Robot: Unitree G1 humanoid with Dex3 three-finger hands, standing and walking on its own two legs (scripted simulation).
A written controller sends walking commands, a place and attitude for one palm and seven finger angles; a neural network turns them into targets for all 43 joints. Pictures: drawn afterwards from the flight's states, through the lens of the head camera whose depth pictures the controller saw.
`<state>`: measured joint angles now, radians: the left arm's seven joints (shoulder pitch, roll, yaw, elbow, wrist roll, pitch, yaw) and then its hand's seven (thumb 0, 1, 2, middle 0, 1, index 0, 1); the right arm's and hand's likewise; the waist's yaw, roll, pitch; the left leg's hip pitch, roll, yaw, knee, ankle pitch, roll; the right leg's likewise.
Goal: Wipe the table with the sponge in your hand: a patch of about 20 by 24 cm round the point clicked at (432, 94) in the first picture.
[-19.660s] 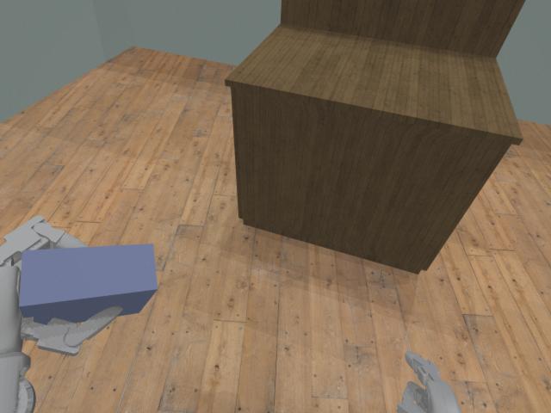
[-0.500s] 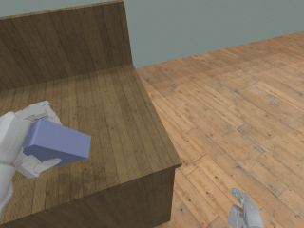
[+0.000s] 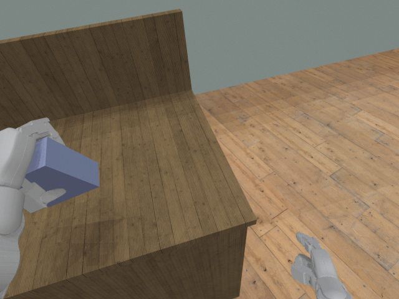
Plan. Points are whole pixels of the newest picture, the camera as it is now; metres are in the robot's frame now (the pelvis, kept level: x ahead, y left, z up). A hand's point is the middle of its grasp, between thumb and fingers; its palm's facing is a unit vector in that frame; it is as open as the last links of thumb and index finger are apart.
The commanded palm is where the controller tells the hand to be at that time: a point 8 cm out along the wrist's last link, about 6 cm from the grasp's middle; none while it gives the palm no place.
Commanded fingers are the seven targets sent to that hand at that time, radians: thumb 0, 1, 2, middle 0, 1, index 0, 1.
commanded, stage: turn the palm down, sponge in hand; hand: left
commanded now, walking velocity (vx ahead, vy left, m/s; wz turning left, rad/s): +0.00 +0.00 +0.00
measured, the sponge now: (57, 178) +0.25 +0.30 +0.16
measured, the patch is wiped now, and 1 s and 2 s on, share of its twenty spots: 0.00 0.00 0.00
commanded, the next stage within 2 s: move the sponge above the wiping area in 0.84 s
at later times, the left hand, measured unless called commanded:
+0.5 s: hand (46, 176) +0.23 +0.29 +0.19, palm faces +0.23 -0.11 -0.97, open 9.4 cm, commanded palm +0.18 +0.27 +0.24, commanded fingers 0.00 0.10 1.30 -1.20 -1.60 -1.20 -1.60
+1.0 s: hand (85, 200) +0.22 +0.24 +0.14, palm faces +0.06 -0.15 -0.99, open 9.4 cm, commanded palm +0.19 +0.25 +0.24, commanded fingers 0.00 0.10 1.30 -1.20 -1.60 -1.20 -1.60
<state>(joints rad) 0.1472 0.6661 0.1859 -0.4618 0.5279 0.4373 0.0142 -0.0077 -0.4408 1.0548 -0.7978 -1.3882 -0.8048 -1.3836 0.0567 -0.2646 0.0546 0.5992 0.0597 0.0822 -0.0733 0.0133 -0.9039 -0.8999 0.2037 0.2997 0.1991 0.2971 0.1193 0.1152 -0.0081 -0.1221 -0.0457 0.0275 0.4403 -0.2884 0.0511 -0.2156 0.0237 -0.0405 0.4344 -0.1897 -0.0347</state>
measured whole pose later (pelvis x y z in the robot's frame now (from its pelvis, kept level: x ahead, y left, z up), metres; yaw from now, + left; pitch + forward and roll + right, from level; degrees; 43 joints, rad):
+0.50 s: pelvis -0.01 -0.01 +0.00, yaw +0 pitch -2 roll +0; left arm 0.08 0.60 0.10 -0.40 0.71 0.52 -0.07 -0.01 -0.44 1.06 -0.79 -1.39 -0.80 -1.39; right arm 0.00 -0.28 0.06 0.61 0.07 0.10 -0.05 0.01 -0.90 -0.90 0.20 0.30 0.20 0.30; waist 0.13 0.13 0.01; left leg -0.11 -0.05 0.02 0.38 -0.24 0.05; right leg -0.22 0.02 -0.04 0.40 -0.16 -0.04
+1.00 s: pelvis -0.01 -0.03 +0.00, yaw +0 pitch -2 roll +1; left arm 0.14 0.58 -0.02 -0.40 0.75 0.48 -0.11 -0.01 -0.44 1.06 -0.80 -1.40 -0.80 -1.39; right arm -0.01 -0.30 0.05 0.61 0.06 0.08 -0.07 0.01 -0.90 -0.90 0.20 0.30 0.20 0.30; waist 0.13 0.12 0.03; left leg -0.11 -0.03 0.03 0.40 -0.25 0.02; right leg -0.23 0.04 -0.04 0.45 -0.18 -0.07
